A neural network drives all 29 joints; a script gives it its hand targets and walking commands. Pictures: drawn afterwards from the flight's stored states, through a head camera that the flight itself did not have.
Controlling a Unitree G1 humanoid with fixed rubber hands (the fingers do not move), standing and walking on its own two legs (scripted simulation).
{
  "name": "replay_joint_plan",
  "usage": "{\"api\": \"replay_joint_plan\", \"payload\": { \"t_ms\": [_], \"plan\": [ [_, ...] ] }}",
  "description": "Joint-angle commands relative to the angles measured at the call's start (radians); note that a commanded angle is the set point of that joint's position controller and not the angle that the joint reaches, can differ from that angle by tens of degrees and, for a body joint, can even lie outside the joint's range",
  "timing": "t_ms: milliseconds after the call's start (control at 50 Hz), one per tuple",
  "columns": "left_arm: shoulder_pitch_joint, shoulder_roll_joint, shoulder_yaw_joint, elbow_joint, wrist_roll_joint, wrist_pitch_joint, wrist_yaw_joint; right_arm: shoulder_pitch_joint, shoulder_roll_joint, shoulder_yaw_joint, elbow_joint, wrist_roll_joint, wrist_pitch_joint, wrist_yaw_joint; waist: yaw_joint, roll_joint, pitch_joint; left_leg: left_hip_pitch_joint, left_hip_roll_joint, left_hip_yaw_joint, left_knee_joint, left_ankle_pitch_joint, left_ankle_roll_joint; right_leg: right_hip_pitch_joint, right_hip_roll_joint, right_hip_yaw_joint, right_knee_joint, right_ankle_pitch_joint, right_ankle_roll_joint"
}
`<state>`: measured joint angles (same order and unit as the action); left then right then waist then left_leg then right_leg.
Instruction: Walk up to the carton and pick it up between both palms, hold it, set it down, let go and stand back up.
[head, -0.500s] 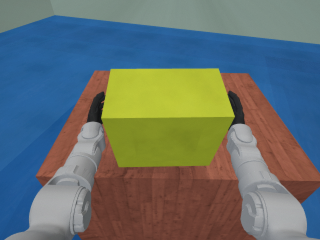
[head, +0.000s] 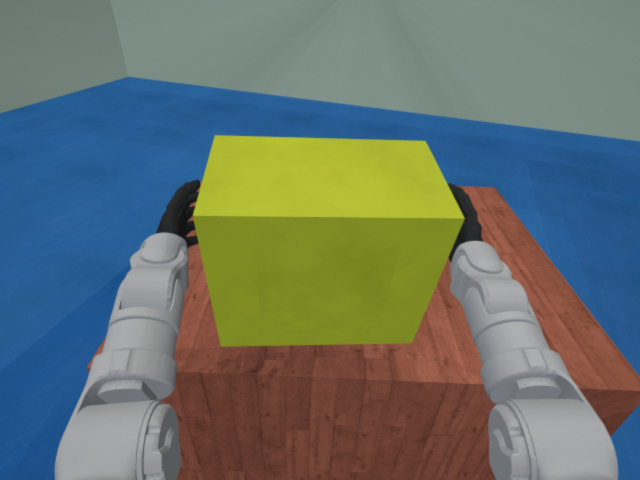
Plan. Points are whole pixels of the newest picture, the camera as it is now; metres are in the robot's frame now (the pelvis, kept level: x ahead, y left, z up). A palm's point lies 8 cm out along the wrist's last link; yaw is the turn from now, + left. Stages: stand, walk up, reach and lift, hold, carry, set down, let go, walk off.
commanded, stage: reach and lift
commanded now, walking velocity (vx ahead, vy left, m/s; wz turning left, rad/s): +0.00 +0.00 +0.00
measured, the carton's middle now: (320, 246) +0.40 +0.00 +0.17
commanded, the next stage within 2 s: hold in 1.40 s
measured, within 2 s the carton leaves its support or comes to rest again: neither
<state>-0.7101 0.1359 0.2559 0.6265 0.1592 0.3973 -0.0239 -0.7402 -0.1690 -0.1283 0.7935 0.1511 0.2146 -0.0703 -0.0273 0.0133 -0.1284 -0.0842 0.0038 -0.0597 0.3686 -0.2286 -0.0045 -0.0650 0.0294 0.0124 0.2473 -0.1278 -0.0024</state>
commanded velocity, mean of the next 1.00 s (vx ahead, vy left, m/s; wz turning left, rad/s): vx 0.00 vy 0.00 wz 0.00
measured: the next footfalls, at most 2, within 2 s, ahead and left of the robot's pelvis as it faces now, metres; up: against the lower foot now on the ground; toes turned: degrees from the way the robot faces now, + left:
none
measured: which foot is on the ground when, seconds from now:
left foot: down 0.00-1.00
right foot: down 0.00-1.00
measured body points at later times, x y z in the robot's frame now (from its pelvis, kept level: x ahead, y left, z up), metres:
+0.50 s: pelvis -0.01 +0.00 +0.00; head -0.09 +0.01 +0.44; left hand +0.37 +0.19 +0.20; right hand +0.37 -0.19 +0.21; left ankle -0.01 +0.12 -0.75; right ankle +0.01 -0.12 -0.75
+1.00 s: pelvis -0.02 +0.00 +0.00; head -0.08 +0.01 +0.45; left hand +0.36 +0.19 +0.18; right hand +0.37 -0.18 +0.23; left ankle -0.01 +0.12 -0.75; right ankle +0.01 -0.12 -0.75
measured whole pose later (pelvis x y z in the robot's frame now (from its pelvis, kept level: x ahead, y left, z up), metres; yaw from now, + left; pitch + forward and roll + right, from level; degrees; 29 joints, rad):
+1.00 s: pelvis -0.02 +0.00 +0.00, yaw +0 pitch -8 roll -1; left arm -0.73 0.11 0.34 0.42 0.27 0.79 -0.18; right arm -0.83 -0.17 -0.15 0.60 0.15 0.54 -0.12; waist -0.03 -0.01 -0.01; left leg 0.00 0.00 -0.05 0.35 -0.20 0.00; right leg 0.01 0.03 0.02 0.24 -0.11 0.00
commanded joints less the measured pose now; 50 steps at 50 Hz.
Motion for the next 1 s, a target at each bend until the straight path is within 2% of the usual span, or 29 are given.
{"api": "replay_joint_plan", "payload": {
  "t_ms": [0,20,40,100,140,180,200,220,240,260,320,360,400,440,480,500,520,540,580,620,640,680,720,740,800,840,880,940,980],
  "plan": [
    [-0.648,-0.621,-0.307,-0.315,-0.107,0.063,-0.216,-0.777,0.555,0.299,-0.267,0.054,-0.004,0.138,-0.051,-0.051,-0.153,-0.041,-0.033,0.071,-0.109,0.241,-0.015,0.174,-0.01,-0.019,-0.038,0.134,0.001],
    [-0.727,-0.67,-0.392,-0.428,-0.173,0.038,-0.18,-0.876,0.579,0.347,-0.433,0.086,-0.038,0.141,-0.058,-0.028,-0.343,0.001,-0.032,0.058,-0.079,0.34,-0.036,0.207,0.008,-0.03,-0.007,0.232,0.002],
    [-0.782,-0.71,-0.462,-0.507,-0.229,0.01,-0.139,-0.895,0.589,0.374,-0.495,0.112,-0.057,0.149,-0.063,0.027,-0.451,0.033,-0.03,0.038,-0.047,0.414,-0.06,0.2,0.021,-0.032,0.011,0.298,-0.004],
    [-0.921,-0.771,-0.652,-0.728,-0.366,-0.051,-0.025,-1.017,0.681,0.479,-0.766,0.165,-0.103,0.171,-0.034,0.063,-0.897,0.218,-0.029,0.011,0.055,0.572,-0.099,0.111,0.049,-0.063,0.052,0.348,0.001],
    [-0.877,-0.735,-0.697,-0.764,-0.381,-0.061,0.008,-0.89,0.662,0.486,-0.796,0.136,-0.113,0.157,-0.056,0.043,-1.003,0.213,-0.047,0.014,0.097,0.62,-0.097,0.112,0.058,-0.067,0.072,0.457,-0.001],
    [-0.791,-0.648,-0.679,-0.773,-0.358,-0.043,0.003,-0.734,0.626,0.458,-0.781,0.111,-0.073,0.137,-0.092,0.021,-0.92,0.181,-0.061,0.025,0.09,0.579,-0.091,0.207,0.046,-0.051,0.077,0.536,0.005],
    [-0.66,-0.611,-0.641,-0.684,-0.316,-0.014,-0.022,-0.628,0.61,0.448,-0.731,0.105,-0.04,0.114,-0.116,0.006,-0.782,0.138,-0.073,0.041,0.076,0.552,-0.078,0.276,0.022,-0.023,0.067,0.612,0.014],
    [-0.619,-0.558,-0.561,-0.53,-0.238,0.033,-0.048,-0.539,0.56,0.391,-0.531,0.081,0.019,0.104,-0.142,0.011,-0.51,0.046,-0.071,0.048,0.025,0.425,-0.074,0.273,0.005,-0.017,0.051,0.533,0.023],
    [-0.56,-0.497,-0.417,-0.325,-0.132,0.096,-0.091,-0.526,0.504,0.319,-0.331,0.056,0.071,0.103,-0.121,-0.026,-0.226,-0.046,-0.07,0.056,-0.042,0.244,-0.041,0.201,-0.009,-0.015,0.007,0.327,0.027],
    [-0.551,-0.459,-0.317,-0.277,-0.066,0.146,-0.133,-0.469,0.462,0.243,-0.174,0.028,0.116,0.108,-0.152,-0.031,-0.041,-0.068,-0.053,0.063,-0.096,0.17,-0.027,0.192,-0.028,-0.013,-0.016,0.226,0.028],
    [-0.559,-0.423,-0.145,-0.132,0.046,0.252,-0.284,-0.513,0.425,0.145,-0.023,-0.02,0.214,0.113,-0.13,-0.064,0.259,-0.107,-0.04,0.075,-0.167,-0.032,0.046,0.127,-0.053,0.021,-0.088,-0.051,0.008],
    [-0.598,-0.468,-0.126,-0.134,0.061,0.291,-0.35,-0.588,0.462,0.165,-0.017,0.001,0.255,0.134,-0.097,-0.104,0.326,-0.116,-0.021,0.076,-0.2,-0.057,0.07,0.085,-0.045,0.014,-0.116,-0.203,-0.012],
    [-0.641,-0.461,-0.141,-0.204,0.033,0.291,-0.364,-0.68,0.47,0.197,-0.117,0.044,0.237,0.143,-0.087,-0.081,0.193,-0.12,-0.009,0.08,-0.194,-0.021,0.047,0.135,-0.033,0.014,-0.097,-0.147,-0.022],
    [-0.721,-0.504,-0.222,-0.316,-0.045,0.246,-0.314,-0.838,0.517,0.244,-0.258,0.106,0.178,0.147,-0.073,-0.029,-0.004,-0.116,-0.022,0.071,-0.169,0.073,0.006,0.169,-0.01,-0.003,-0.055,-0.012,-0.016],
    [-0.86,-0.597,-0.354,-0.52,-0.158,0.183,-0.236,-0.941,0.586,0.315,-0.406,0.158,0.117,0.155,-0.081,0.008,-0.278,-0.052,-0.025,0.054,-0.112,0.247,-0.03,0.243,0.013,-0.026,0.001,0.168,-0.016],
    [-0.923,-0.644,-0.413,-0.589,-0.21,0.148,-0.187,-1.01,0.612,0.35,-0.488,0.178,0.085,0.166,-0.064,0.046,-0.415,-0.011,-0.029,0.044,-0.093,0.291,-0.052,0.218,0.024,-0.038,0.014,0.165,-0.013],
    [-0.978,-0.689,-0.504,-0.704,-0.283,0.113,-0.139,-1.0,0.636,0.396,-0.553,0.182,0.064,0.178,-0.07,0.056,-0.573,0.077,-0.021,0.022,-0.053,0.369,-0.067,0.183,0.032,-0.055,0.033,0.216,-0.006],
    [-1.061,-0.7,-0.572,-0.802,-0.338,0.083,-0.091,-1.029,0.631,0.417,-0.615,0.205,0.041,0.187,-0.072,0.116,-0.713,0.162,-0.012,0.004,-0.009,0.453,-0.097,0.11,0.04,-0.068,0.044,0.212,-0.013],
    [-1.049,-0.713,-0.673,-0.891,-0.397,0.061,-0.018,-1.02,0.621,0.445,-0.739,0.199,0.002,0.197,-0.079,0.115,-0.932,0.281,-0.011,-0.017,0.057,0.576,-0.119,0.05,0.056,-0.084,0.055,0.265,-0.012],
    [-0.902,-0.638,-0.68,-0.894,-0.394,0.076,-0.002,-0.833,0.59,0.445,-0.816,0.166,0.008,0.163,-0.12,0.062,-0.976,0.321,-0.035,-0.001,0.108,0.676,-0.118,0.123,0.052,-0.076,0.061,0.448,0.002],
    [-0.798,-0.606,-0.66,-0.852,-0.358,0.1,-0.013,-0.738,0.568,0.452,-0.814,0.159,0.03,0.135,-0.142,0.036,-0.918,0.287,-0.055,0.024,0.104,0.665,-0.108,0.222,0.036,-0.049,0.057,0.553,0.013],
    [-0.569,-0.502,-0.499,-0.54,-0.198,0.211,-0.09,-0.604,0.503,0.405,-0.619,0.125,0.119,0.091,-0.157,-0.026,-0.496,0.094,-0.08,0.064,0.025,0.47,-0.069,0.334,-0.004,-0.011,0.037,0.578,0.033],
    [-0.473,-0.378,-0.25,-0.287,-0.036,0.313,-0.196,-0.524,0.425,0.264,-0.292,0.07,0.231,0.072,-0.162,-0.084,-0.049,-0.059,-0.077,0.07,-0.086,0.171,-0.005,0.305,-0.051,0.012,-0.022,0.372,0.049],
    [-0.482,-0.365,-0.181,-0.23,0.01,0.345,-0.248,-0.531,0.39,0.21,-0.2,0.053,0.275,0.067,-0.155,-0.076,0.108,-0.088,-0.069,0.066,-0.141,0.063,0.014,0.254,-0.061,0.012,-0.04,0.253,0.041],
    [-0.623,-0.411,-0.162,-0.22,0.029,0.379,-0.37,-0.663,0.429,0.187,-0.135,0.062,0.345,0.074,-0.159,-0.077,0.253,-0.1,-0.03,0.059,-0.187,-0.04,0.042,0.163,-0.058,0.017,-0.085,-0.036,0.009],
    [-0.693,-0.438,-0.168,-0.275,0.01,0.379,-0.395,-0.696,0.444,0.204,-0.15,0.081,0.348,0.087,-0.139,-0.082,0.233,-0.107,-0.001,0.058,-0.198,-0.029,0.027,0.129,-0.039,0.01,-0.089,-0.11,-0.008],
    [-0.824,-0.474,-0.205,-0.396,-0.056,0.335,-0.361,-0.796,0.491,0.193,-0.224,0.112,0.317,0.11,-0.14,-0.026,0.076,-0.116,0.001,0.058,-0.185,0.059,-0.01,0.194,-0.008,-0.011,-0.055,-0.013,-0.024],
    [-1.03,-0.596,-0.378,-0.66,-0.211,0.225,-0.233,-0.866,0.576,0.269,-0.332,0.173,0.237,0.148,-0.152,0.095,-0.261,-0.038,0.0,0.027,-0.124,0.248,-0.078,0.213,0.023,-0.033,0.017,0.16,-0.027],
    [-1.137,-0.622,-0.481,-0.892,-0.288,0.161,-0.14,-0.868,0.611,0.348,-0.397,0.2,0.18,0.173,-0.125,0.153,-0.525,0.152,0.008,0.0,-0.048,0.447,-0.121,0.143,0.033,-0.059,0.038,0.203,-0.017]
  ]
}}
